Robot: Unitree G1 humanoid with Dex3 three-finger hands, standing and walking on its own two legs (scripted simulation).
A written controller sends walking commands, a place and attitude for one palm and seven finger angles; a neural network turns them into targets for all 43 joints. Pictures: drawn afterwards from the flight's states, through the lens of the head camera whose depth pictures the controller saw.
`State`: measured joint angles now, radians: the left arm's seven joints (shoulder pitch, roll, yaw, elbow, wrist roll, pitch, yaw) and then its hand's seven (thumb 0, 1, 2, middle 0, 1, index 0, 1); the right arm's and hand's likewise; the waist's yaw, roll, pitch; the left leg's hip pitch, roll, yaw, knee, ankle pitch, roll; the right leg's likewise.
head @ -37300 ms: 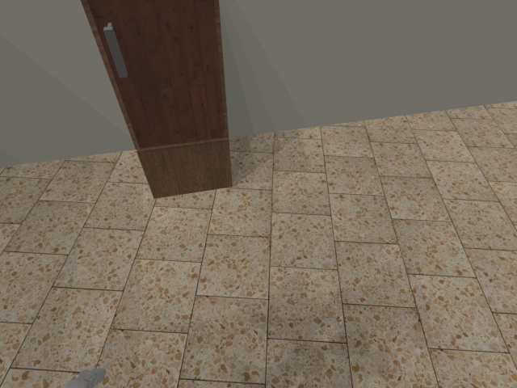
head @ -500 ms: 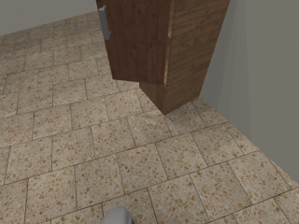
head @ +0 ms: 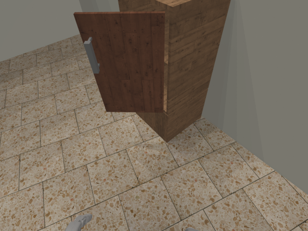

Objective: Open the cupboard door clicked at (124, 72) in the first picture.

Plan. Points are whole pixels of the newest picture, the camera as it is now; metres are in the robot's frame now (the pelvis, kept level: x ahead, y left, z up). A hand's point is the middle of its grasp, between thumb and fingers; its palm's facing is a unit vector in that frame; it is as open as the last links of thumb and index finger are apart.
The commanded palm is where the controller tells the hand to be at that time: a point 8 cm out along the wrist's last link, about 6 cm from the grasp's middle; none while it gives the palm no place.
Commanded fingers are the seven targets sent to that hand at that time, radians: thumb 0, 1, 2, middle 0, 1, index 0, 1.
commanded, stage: take the last steps up to it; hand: left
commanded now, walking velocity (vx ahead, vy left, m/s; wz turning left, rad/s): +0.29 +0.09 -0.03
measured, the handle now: (93, 55) +0.82 +0.31 +0.01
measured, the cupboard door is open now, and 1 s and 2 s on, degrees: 48 48 48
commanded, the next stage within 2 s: come to a stop and stand still in 0.32 s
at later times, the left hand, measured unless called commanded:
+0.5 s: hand out of the picture +0.12 +0.24 -0.19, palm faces +0.08 -0.98 -0.18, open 7.3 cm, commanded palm none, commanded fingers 0.00 0.90 0.90 -0.20 -0.30 -0.20 -0.30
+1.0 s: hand (89, 189) +0.28 +0.24 -0.17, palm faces -0.04 -0.97 -0.22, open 7.4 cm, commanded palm none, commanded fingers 0.00 0.90 0.90 -0.20 -0.30 -0.20 -0.30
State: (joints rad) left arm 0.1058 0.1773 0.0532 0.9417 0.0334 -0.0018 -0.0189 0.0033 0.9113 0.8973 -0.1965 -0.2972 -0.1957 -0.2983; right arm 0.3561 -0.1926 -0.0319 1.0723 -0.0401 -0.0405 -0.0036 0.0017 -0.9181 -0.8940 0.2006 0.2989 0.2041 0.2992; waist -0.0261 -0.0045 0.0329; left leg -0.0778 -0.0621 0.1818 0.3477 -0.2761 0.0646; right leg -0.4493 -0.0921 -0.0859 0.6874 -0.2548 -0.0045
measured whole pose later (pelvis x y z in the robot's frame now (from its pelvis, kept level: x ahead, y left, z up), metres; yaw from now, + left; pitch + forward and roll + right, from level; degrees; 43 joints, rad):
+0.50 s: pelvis +0.18 +0.06 -0.01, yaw +0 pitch +0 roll -1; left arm 0.37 0.19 0.04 1.12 0.02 0.00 0.01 0.00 0.92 0.90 -0.20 -0.30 -0.20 -0.30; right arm 0.15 -0.18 -0.03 0.99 -0.04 -0.05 0.00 0.01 -0.91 -0.89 0.20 0.30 0.20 0.30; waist 0.04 -0.04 0.06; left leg -0.39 0.03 0.12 0.59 -0.18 0.06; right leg -0.19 -0.10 -0.06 0.75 -0.50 0.02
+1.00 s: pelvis +0.18 +0.04 +0.00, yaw -1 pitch +2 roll -2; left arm 0.15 0.23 0.05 0.97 0.02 0.06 0.01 0.00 0.91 0.90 -0.20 -0.30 -0.20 -0.30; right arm 0.25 -0.20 -0.05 1.05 -0.03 0.02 -0.02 0.00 -0.91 -0.89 0.20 0.30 0.21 0.30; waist -0.05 0.00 0.03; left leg -0.36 0.08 0.11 0.46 -0.14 0.01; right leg -0.24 -0.04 -0.05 0.59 -0.37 0.02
